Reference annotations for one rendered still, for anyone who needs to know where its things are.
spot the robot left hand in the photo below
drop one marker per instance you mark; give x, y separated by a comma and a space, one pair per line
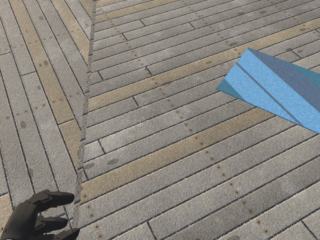
25, 224

